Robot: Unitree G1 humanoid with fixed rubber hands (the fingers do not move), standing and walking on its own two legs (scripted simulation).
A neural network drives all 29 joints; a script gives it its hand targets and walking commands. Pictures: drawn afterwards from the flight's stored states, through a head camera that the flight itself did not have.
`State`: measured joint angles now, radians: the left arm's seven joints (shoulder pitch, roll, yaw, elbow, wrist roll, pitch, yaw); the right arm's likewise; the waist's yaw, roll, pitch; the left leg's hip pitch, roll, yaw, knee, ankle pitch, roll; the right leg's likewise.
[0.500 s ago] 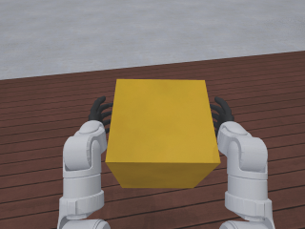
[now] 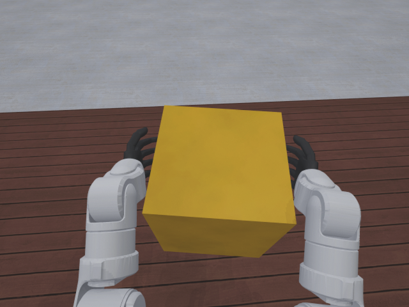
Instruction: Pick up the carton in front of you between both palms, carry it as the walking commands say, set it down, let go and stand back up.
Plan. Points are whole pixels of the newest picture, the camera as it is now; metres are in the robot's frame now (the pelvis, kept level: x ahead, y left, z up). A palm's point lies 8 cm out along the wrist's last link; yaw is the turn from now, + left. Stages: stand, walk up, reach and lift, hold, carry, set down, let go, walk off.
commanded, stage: carry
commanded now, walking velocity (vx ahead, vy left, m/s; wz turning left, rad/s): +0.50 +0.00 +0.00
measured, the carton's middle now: (216, 189) +0.34 +0.02 +0.06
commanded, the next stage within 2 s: none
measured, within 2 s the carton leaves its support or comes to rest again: neither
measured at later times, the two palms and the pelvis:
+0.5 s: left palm (170, 91) +0.62 +0.16 +0.10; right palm (283, 97) +0.62 -0.14 +0.10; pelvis +0.29 +0.01 -0.02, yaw +2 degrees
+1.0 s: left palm (166, 76) +0.72 +0.19 +0.08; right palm (265, 80) +0.73 -0.11 +0.08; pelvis +0.40 +0.03 -0.03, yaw +1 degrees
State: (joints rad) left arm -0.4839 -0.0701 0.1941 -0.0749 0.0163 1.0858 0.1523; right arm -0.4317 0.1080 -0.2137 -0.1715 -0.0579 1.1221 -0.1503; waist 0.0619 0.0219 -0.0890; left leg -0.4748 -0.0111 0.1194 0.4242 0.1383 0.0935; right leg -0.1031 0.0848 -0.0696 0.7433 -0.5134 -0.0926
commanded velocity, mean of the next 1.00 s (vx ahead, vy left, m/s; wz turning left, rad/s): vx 0.12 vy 0.00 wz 0.00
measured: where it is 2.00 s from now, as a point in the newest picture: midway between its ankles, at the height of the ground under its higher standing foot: (201, 284)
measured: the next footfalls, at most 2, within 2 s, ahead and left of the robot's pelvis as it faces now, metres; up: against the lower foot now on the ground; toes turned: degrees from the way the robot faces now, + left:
right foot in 0.50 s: +0.46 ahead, -0.04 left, -0.03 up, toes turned -2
left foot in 0.78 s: +0.42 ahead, +0.15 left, -0.03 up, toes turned +2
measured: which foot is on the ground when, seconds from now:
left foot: down 0.00-0.50, up 0.52-0.76, down 0.78-1.00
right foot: down 0.00-0.00, up 0.02-0.48, down 0.50-1.00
